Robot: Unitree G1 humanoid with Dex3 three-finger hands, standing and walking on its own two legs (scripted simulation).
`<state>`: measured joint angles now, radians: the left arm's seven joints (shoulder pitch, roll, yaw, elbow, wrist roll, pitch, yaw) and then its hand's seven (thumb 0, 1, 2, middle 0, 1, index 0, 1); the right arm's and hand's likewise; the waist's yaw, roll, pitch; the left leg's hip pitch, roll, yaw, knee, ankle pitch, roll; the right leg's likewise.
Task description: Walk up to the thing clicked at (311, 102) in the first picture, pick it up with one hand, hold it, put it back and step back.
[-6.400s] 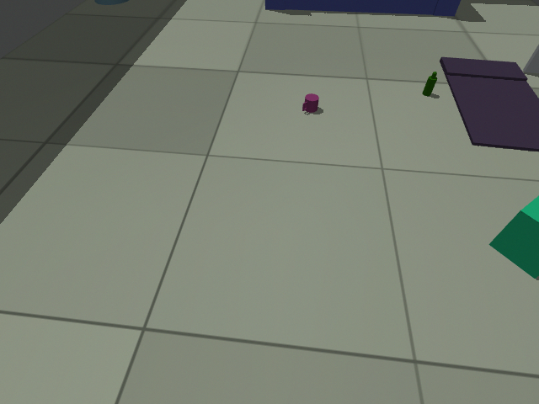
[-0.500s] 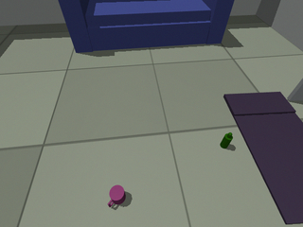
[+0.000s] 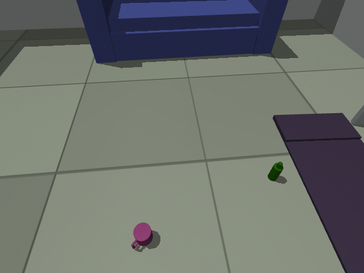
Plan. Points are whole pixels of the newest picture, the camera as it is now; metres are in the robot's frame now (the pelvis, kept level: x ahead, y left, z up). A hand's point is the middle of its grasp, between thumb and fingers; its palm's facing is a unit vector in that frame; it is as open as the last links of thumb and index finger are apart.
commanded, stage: walk up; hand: left
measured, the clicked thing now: (141, 237) +0.40 +0.23 -0.74
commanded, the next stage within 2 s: stand in 0.16 s
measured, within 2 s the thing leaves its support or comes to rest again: neither
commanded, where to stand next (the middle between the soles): +0.03 -0.01 m, yaw -2 degrees
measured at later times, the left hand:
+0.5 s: hand out of the picture +0.08 +0.25 -0.15, palm faces -0.02 -0.94 -0.34, open 7.4 cm
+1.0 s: hand out of the picture +0.07 +0.24 -0.16, palm faces -0.03 -0.94 -0.34, open 7.4 cm
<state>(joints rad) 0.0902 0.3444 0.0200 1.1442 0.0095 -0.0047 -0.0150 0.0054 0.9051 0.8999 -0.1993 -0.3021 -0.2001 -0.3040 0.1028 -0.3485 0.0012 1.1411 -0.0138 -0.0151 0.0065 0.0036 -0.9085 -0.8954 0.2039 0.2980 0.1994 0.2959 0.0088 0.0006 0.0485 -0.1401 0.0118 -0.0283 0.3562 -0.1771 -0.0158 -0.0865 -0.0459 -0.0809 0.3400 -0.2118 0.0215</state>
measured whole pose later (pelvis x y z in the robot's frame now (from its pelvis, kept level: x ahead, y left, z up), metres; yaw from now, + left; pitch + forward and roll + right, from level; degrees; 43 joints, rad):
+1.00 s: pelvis -0.01 -0.01 +0.00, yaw -1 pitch -2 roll +0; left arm 0.11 0.35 0.00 1.14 0.01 -0.01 -0.01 0.00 0.91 0.90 -0.20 -0.30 -0.20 -0.30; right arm 0.11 -0.35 0.01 1.15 -0.01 -0.01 0.01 0.00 -0.91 -0.90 0.20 0.30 0.20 0.30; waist 0.00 0.00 0.05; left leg -0.13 0.03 -0.02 0.31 -0.15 -0.03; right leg -0.09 -0.03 -0.07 0.32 -0.19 0.01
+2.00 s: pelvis +0.00 -0.01 +0.00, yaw -1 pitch -2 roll +0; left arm 0.12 0.35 0.00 1.13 0.01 -0.01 -0.01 0.00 0.90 0.90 -0.20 -0.30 -0.20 -0.30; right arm 0.11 -0.35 0.01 1.13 -0.01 -0.01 0.01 0.00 -0.91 -0.90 0.20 0.30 0.20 0.30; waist 0.01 0.00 0.05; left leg -0.11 0.03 -0.01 0.30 -0.16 -0.03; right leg -0.09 -0.03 -0.06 0.32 -0.20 0.01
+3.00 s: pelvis +0.01 -0.01 +0.00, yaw -2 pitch -2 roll +0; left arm 0.12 0.35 0.00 1.12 0.01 -0.01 -0.01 0.00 0.90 0.90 -0.20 -0.30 -0.20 -0.30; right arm 0.11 -0.35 0.00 1.13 -0.01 -0.01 0.00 0.00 -0.91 -0.90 0.20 0.30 0.20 0.30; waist 0.01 0.00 0.05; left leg -0.10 0.03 0.00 0.30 -0.17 -0.03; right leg -0.07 -0.03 -0.05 0.31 -0.20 0.01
